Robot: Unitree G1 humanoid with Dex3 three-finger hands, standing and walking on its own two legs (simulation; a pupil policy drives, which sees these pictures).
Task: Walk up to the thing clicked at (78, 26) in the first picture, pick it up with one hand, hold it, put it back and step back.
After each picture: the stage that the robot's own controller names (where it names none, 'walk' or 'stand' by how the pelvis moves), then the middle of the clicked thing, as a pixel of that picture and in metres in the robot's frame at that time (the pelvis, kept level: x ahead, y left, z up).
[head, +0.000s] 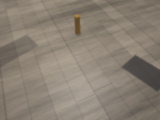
stand; (77, 24) +1.66 +0.10 -0.66
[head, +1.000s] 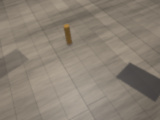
walk; (67, 34) +1.52 +0.31 -0.65
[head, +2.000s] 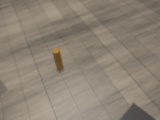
walk; (58, 59) +1.02 +0.34 -0.65
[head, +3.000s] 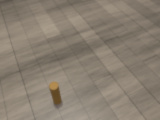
walk; (55, 93) +0.64 +0.24 -0.63
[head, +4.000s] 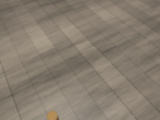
stand; out of the picture +0.43 +0.23 -0.63
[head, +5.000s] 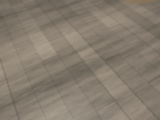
stand; out of the picture +0.38 +0.23 -0.65
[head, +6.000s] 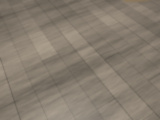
stand; out of the picture +0.38 +0.23 -0.66
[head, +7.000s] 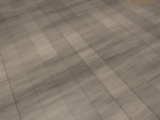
stand; out of the picture +0.40 +0.24 -0.66
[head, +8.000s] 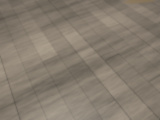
stand; out of the picture +0.39 +0.24 -0.66
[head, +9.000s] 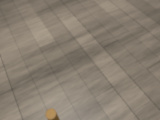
go down; (53, 119) +0.40 +0.23 -0.65
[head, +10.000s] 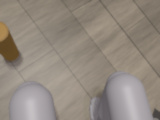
go down; (5, 44) +0.48 +0.26 -0.23
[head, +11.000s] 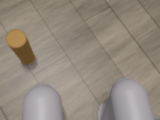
approach; (22, 49) +0.48 +0.24 -0.26
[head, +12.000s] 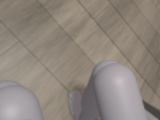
close in; out of the picture +0.47 +0.29 -0.17
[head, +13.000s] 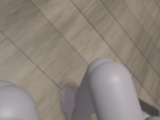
close; out of the picture +0.46 +0.29 -0.17
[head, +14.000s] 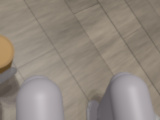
lift; out of the picture +0.36 +0.26 -0.09
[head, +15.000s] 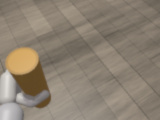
hold; (34, 83) +0.32 +0.17 +0.06
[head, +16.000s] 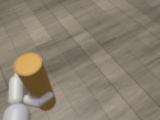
hold; (39, 86) +0.33 +0.16 +0.03
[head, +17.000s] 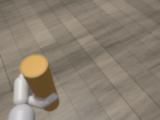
hold; (43, 87) +0.32 +0.15 +0.03
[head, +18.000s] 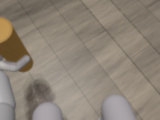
crouch; (13, 50) +0.44 +0.21 -0.03
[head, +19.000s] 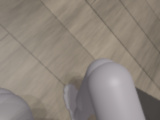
lower; out of the picture +0.47 +0.28 -0.18
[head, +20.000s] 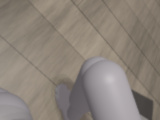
lower; out of the picture +0.47 +0.29 -0.17
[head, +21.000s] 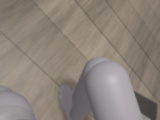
lower; out of the picture +0.46 +0.29 -0.17
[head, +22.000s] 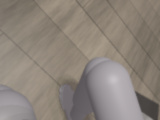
lower; out of the picture +0.46 +0.29 -0.17
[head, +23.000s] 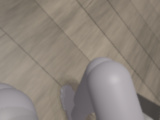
loosen; out of the picture +0.45 +0.27 -0.17
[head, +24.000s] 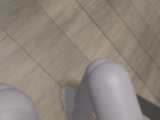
withdraw; out of the picture +0.46 +0.26 -0.18
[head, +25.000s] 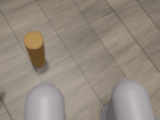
walk; (36, 52) +0.48 +0.20 -0.25
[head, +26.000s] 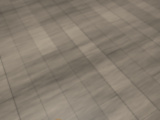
stand; out of the picture +0.39 +0.18 -0.59
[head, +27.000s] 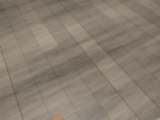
stand; out of the picture +0.40 +0.19 -0.60
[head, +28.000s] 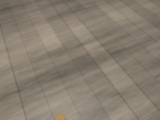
stand; out of the picture +0.41 +0.18 -0.62
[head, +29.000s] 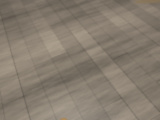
walk; out of the picture +0.41 +0.19 -0.66
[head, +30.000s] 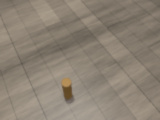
walk; (67, 89) +0.57 +0.13 -0.63
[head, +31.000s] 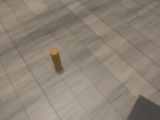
walk; (56, 60) +0.86 +0.28 -0.62
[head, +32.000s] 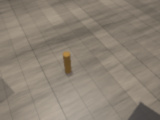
stand; (67, 63) +1.04 +0.19 -0.64
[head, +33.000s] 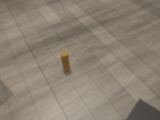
stand; (65, 62) +1.03 +0.21 -0.66
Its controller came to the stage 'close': yes
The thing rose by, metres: 0.69
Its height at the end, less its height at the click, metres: +0.00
